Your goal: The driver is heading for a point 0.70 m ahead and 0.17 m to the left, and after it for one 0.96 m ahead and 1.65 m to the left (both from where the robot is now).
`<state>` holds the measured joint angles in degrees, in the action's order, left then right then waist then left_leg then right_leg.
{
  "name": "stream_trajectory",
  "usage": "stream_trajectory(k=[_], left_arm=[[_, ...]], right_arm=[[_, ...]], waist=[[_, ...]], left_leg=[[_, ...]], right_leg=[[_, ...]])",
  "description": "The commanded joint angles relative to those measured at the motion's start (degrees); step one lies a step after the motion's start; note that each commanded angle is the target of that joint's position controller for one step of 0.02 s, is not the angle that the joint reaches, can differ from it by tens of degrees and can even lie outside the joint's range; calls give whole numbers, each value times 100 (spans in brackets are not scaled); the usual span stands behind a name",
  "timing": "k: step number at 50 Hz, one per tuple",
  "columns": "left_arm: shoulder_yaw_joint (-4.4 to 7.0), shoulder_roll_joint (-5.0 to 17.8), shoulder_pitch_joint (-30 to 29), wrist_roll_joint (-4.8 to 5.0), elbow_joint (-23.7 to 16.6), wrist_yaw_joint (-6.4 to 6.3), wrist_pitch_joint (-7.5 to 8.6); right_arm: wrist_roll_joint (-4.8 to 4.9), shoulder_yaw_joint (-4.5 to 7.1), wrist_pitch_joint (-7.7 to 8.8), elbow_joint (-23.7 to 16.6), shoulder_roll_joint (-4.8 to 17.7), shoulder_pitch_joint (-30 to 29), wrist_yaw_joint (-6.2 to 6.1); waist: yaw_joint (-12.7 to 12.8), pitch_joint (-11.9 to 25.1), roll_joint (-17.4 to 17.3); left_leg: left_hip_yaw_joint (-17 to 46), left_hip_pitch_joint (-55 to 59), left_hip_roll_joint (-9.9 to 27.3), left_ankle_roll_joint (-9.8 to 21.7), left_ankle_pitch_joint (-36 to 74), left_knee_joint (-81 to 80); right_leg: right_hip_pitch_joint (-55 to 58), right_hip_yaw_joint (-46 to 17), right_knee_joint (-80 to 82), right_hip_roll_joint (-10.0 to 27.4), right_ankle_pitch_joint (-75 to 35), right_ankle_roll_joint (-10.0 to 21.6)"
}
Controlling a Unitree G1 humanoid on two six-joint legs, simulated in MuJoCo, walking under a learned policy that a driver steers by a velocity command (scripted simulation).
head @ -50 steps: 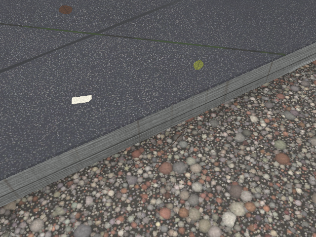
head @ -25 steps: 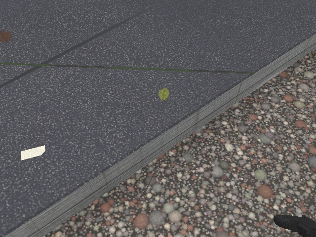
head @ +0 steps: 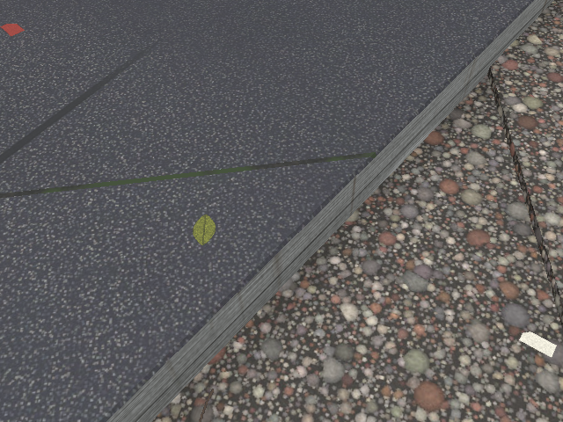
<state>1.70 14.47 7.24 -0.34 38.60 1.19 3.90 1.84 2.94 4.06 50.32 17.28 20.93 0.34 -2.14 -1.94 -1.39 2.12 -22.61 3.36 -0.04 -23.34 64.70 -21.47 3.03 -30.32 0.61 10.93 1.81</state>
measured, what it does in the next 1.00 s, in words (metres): walks ahead, turning left: left foot, then right foot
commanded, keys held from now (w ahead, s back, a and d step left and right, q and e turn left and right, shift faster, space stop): w+q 0.64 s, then w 0.20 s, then w+e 0.06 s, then w+q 0.10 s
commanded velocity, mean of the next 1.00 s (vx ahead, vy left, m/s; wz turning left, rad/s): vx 0.50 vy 0.00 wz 0.42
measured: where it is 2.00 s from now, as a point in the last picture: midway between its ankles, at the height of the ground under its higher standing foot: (106, 228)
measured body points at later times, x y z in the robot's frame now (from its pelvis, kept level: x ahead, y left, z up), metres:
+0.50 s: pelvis +0.26 +0.07 -0.01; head +0.29 +0.09 +0.44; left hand +0.29 +0.36 -0.12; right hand +0.48 -0.16 -0.10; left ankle +0.30 +0.15 -0.73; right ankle +0.17 -0.11 -0.63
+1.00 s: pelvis +0.50 +0.11 +0.01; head +0.51 +0.10 +0.45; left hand +0.40 +0.36 -0.12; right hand +0.74 -0.02 -0.11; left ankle +0.39 +0.19 -0.48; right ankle +0.56 +0.04 -0.73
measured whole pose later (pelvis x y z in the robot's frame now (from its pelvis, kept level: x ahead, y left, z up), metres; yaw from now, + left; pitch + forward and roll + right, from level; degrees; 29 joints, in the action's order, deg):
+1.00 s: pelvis +0.50 +0.11 +0.01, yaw +28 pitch +1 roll -1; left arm 2.1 13.6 19.9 -1.5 48.1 0.1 2.0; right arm 1.8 1.1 2.0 39.9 13.1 11.9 0.5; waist 2.4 0.3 -2.4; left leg 3.3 -42.6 -4.3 0.5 -28.1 108.5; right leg -14.8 1.3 -25.9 -3.0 12.2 4.1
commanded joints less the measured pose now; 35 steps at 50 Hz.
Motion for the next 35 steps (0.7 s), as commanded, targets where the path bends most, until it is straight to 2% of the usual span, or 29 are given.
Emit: stream_trajectory(k=[1,2,4,6,8,11,15,17,18,19,20,21,22,23,24,25,26,27,29,30,32,34,35], left_arm=[[234,617,433,-37,12,7,136],[255,606,348,-52,52,14,190],[301,660,291,-74,151,-14,244],[333,709,386,-91,276,-72,245],[358,805,430,-75,358,-115,223],[429,1036,627,-30,479,-171,182],[517,1239,848,124,656,-207,31],[544,1378,768,146,630,-254,-81],[559,1425,694,173,591,-269,-131],[528,1378,594,203,552,-271,-155],[448,1185,618,93,465,-291,-113],[181,280,1181,-140,182,-200,50],[184,677,756,68,127,-125,287],[272,981,201,288,-44,-76,410],[243,929,128,223,-69,-110,460],[270,946,75,52,-12,-169,443],[306,1000,161,-18,-10,-180,377],[312,973,224,-62,-21,-179,301],[259,749,233,-127,-75,-186,190],[210,602,107,-118,-108,-197,137],[110,361,-290,-97,-197,-182,100],[89,346,-592,-24,-258,-149,66],[82,334,-534,32,-201,-150,13]], right_arm=[[-23,168,-63,-415,491,-76,-59],[-20,145,-137,-390,339,-31,-54],[-43,138,-207,-470,230,-193,-70],[-67,135,-205,-577,204,-469,-53],[-78,99,-170,-679,141,-802,22],[-95,26,-131,-899,72,-1452,145],[-74,29,-129,-1236,174,-1958,275],[-105,118,-183,-1234,361,-1546,288],[-86,220,-211,-1162,533,-1072,273],[-79,376,-217,-965,778,-264,218],[-39,571,-240,-824,1245,415,100],[-38,625,-199,-878,1855,197,48],[-83,497,-81,-1052,1448,340,99],[-101,422,9,-1031,1142,160,118],[-62,369,43,-1069,961,-205,116],[-78,310,36,-1141,783,-566,95],[-157,246,38,-1247,643,-795,54],[-206,243,39,-1315,671,-906,19],[-170,279,44,-1316,816,-922,-57],[-172,299,7,-1336,882,-901,-99],[-102,304,-76,-1364,871,-848,-174],[-111,278,-140,-1316,778,-593,-210],[-146,249,-182,-1277,688,-511,-202]], waist=[[236,363,974],[153,310,864],[79,167,656],[120,65,512],[215,-41,456],[452,-246,295],[546,-377,285],[256,60,538],[-31,351,568],[-491,756,467],[-804,1075,-57],[17,1279,-1606],[-393,2026,-810],[-461,1298,-367],[-197,851,3],[-4,554,154],[188,488,97],[305,471,52],[406,472,91],[391,461,43],[240,472,-140],[27,599,-400],[1,684,-612]], left_leg=[[316,-1420,524,13,704,230],[309,-1321,523,-22,876,204],[384,-1485,520,-76,1260,-12],[432,-1696,504,-110,1773,-561],[277,-1588,448,-82,2378,-1355],[-73,-1427,351,2,2717,-2193],[-320,-1617,228,267,2105,-2750],[-689,-814,-179,491,1407,-2577],[-860,-183,-448,624,1167,-2593],[-909,970,-710,827,1457,-3016],[-52,2353,-315,1120,1765,-3422],[3019,4044,1135,2181,1505,-3767],[4455,4293,1622,2539,775,-4661],[3689,3841,1434,2225,759,-4854],[3047,3095,1203,1970,1166,-4857],[2582,2414,1032,1810,1940,-4895],[2199,1890,910,1767,2782,-4974],[1965,1537,821,1760,3383,-5040],[1404,1056,586,1710,4199,-5046],[1179,915,446,1614,4485,-4963],[791,599,67,1325,4298,-4741],[863,769,65,1131,3735,-4609],[971,927,184,1097,3533,-4510]], right_leg=[[1420,-1464,1950,1467,-237,870],[1247,-1206,2097,1451,-578,905],[1196,-700,2253,1451,-1196,940],[1359,-284,2298,1407,-1506,921],[1410,127,2359,1297,-1532,830],[1608,471,2421,1385,-1549,781],[2493,688,2024,1616,-2257,648],[2691,892,1144,1592,-4511,548],[2638,971,334,1510,-5357,464],[2233,1078,-837,1314,-5320,288],[1038,1054,-2478,1037,-3535,-8],[-1621,603,-4516,-175,2089,-413],[-2209,-746,-5079,-290,2476,-330],[-2616,-856,-4819,24,1805,-168],[-2414,-835,-4268,293,1280,-95],[-2075,-803,-3849,436,1055,-154],[-1626,-837,-3634,525,892,-216],[-1324,-782,-3449,494,819,-298],[-1016,-569,-2796,362,553,-494],[-895,-414,-2395,218,353,-603],[-452,-282,-1392,-56,-437,-680],[-283,-268,-686,-222,-1191,-690],[-207,-292,-717,-233,-1135,-699]])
